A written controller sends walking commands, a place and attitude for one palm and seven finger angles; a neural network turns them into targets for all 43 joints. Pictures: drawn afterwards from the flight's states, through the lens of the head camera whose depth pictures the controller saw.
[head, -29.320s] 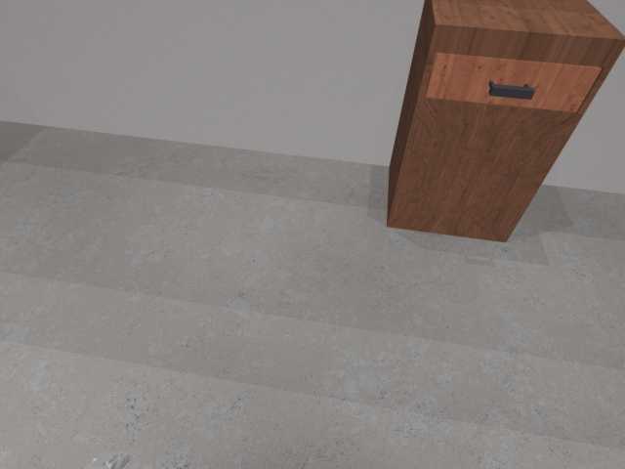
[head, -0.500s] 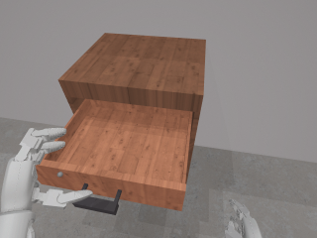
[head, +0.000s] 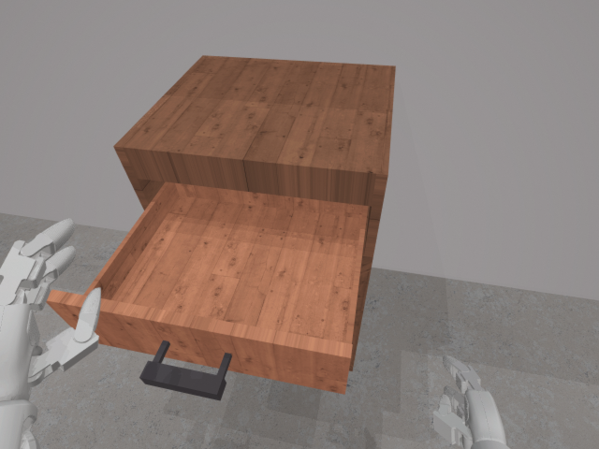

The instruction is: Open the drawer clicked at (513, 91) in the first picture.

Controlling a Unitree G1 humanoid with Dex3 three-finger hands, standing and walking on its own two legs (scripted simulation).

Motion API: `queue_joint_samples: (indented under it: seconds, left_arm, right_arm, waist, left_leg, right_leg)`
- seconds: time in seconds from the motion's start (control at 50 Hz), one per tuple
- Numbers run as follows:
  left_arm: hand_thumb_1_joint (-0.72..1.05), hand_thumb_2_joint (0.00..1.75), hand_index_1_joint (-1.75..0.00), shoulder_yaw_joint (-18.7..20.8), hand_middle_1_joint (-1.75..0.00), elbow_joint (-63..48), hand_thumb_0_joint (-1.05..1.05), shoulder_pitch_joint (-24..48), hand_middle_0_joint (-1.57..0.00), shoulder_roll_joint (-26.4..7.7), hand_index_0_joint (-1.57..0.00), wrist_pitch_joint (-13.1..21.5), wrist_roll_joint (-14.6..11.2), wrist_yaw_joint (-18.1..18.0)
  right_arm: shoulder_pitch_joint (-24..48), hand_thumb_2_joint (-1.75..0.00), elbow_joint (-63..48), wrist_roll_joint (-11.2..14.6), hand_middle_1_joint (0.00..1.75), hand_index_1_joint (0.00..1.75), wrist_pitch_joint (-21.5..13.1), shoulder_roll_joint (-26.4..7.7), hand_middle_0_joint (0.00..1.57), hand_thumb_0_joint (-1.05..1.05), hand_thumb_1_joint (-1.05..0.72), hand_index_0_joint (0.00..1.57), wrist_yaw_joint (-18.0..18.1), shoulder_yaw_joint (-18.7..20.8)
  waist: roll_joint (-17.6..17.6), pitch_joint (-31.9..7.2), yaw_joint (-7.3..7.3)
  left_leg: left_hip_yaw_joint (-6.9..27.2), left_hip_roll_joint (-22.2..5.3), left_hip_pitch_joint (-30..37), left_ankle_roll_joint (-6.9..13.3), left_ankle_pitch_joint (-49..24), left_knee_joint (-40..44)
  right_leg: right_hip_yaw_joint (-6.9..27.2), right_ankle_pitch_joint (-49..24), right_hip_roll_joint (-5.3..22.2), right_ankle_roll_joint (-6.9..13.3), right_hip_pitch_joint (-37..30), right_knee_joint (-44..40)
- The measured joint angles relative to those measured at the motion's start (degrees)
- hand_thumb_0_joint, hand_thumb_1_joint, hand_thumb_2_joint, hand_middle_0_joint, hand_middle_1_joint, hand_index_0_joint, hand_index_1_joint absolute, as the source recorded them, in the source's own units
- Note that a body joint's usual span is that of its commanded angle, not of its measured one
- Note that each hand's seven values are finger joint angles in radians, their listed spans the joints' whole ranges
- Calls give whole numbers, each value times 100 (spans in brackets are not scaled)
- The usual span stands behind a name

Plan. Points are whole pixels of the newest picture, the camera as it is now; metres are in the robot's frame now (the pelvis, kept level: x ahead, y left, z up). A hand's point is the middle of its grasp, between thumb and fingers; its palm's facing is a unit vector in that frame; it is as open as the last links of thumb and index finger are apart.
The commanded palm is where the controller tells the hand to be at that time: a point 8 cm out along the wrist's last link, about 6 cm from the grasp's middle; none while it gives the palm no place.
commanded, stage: draw the hand back to the body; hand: left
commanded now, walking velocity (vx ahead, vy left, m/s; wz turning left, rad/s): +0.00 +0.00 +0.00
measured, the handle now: (189, 366) +0.24 +0.21 -0.07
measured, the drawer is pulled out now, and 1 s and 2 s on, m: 0.30 0.30 0.30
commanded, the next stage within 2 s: step back with the hand held close in 0.18 s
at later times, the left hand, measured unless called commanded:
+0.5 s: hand (84, 337) +0.18 +0.24 +0.15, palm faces +0.33 -0.82 -0.47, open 7.4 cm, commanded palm +0.11 +0.29 +0.17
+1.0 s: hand (27, 397) +0.12 +0.26 +0.15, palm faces +0.36 -0.83 -0.44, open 7.4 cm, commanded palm +0.05 +0.30 +0.17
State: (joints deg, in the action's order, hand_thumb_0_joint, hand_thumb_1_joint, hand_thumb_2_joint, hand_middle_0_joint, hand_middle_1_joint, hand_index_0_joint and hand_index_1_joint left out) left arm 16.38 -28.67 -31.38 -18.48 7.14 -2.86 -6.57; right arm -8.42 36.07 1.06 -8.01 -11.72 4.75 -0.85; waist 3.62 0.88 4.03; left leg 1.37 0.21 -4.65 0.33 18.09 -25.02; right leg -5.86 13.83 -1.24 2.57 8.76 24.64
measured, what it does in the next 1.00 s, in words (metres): shifts its weight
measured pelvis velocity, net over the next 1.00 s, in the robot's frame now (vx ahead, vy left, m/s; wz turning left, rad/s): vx -0.07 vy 0.02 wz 0.01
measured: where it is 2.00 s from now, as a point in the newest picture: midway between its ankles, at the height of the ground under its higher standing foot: outside the picture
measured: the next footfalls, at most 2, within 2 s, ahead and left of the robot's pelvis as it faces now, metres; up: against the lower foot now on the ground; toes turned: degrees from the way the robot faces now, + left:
right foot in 1.28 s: -0.14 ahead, -0.11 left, +0.00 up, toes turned -5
left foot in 1.68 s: -0.13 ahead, +0.12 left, +0.00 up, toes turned +3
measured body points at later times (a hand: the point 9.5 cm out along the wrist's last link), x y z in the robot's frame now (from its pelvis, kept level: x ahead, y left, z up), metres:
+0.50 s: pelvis -0.02 +0.01 +0.00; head +0.01 +0.00 +0.45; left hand +0.15 +0.28 +0.18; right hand +0.17 -0.22 -0.09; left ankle -0.05 +0.12 -0.74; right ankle +0.00 -0.09 -0.74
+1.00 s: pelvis -0.07 +0.02 -0.01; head -0.04 +0.04 +0.43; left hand +0.09 +0.30 +0.17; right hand +0.12 -0.20 -0.08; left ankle -0.05 +0.12 -0.74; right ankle +0.00 -0.09 -0.74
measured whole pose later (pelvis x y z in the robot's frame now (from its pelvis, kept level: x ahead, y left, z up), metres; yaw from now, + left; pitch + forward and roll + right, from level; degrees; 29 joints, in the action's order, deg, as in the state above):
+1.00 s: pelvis -0.07 +0.02 -0.01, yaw +1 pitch +2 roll -1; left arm 20.8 -37.2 -36.4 -21.6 12.6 -2.0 -8.6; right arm -9.2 31.0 1.0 -4.5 -11.3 4.4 -0.8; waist -1.7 2.1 0.7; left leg 1.1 2.2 -21.9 2.2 16.8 -35.9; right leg -6.1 9.8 1.1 1.5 23.7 31.1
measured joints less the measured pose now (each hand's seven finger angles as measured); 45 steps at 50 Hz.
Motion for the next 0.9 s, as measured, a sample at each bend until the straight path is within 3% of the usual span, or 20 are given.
queue_joint_samples:
  seconds: [0.14, 0.3, 0.42, 0.6, 0.74, 0.9]
  left_arm:
    - [81, 86, -35, -130, -36, -24, 2, -67, -21, 32, -22, -64, 7, 17]
    - [87, 89, -31, -58, -32, -10, 2, -21, -21, -10, -22, -64, -4, -6]
    - [89, 89, -30, 328, -31, -182, 2, -30, -21, -55, -21, 245, 58, -28]
    - [89, 89, -30, 327, -31, -639, 2, -711, -21, -333, -22, 362, 68, 19]
    - [89, 89, -30, 595, -31, -761, 2, -714, -21, -553, -22, 447, 39, -66]
    - [89, 89, -30, 565, -31, -762, 2, -573, -21, -401, -22, 506, 87, -157]
  right_arm:
    - [-39, -90, 9, -25, 30, 30, -21, 25, 20, 2, -90, 21, -20, -48]
    - [-80, -90, 55, -10, 30, 30, 6, 29, 20, 2, -90, 21, -4, -58]
    - [-33, -90, -226, 10, 30, 30, 213, -19, 20, 2, -90, 21, -15, -88]
    - [-73, -90, -360, 38, 30, 30, 502, -81, 20, 2, -90, 21, 10, 128]
    - [-71, -90, -418, 41, 30, 30, 530, -22, 20, 2, -90, 20, 36, 168]
    - [-44, -90, -513, 9, 30, 30, 409, 68, 20, 2, -90, 21, -14, 46]
  waist:
    - [1, 6, -2]
    - [2, 38, -10]
    - [-93, 125, -268]
    - [-310, 162, -500]
    - [-431, 135, -460]
    - [-525, 109, -340]
  left_leg:
    - [-3, 9, 9, 1, -35, 22]
    - [-2, 14, 18, 2, -59, 18]
    - [75, 27, -520, 21, -55, -261]
    - [-21, 184, -929, 119, -132, -383]
    - [-37, 251, -1159, 170, -176, -561]
    - [-58, 259, -1476, 190, -225, -812]
  right_leg:
    - [2, -34, 9, 0, -8, -20]
    - [-1, -63, 14, 0, -23, -27]
    - [-87, -130, 36, 6, 402, 67]
    - [8, -143, 205, -97, 896, 352]
    - [19, -205, 279, -140, 1106, 499]
    - [27, -301, 295, -137, 1384, 662]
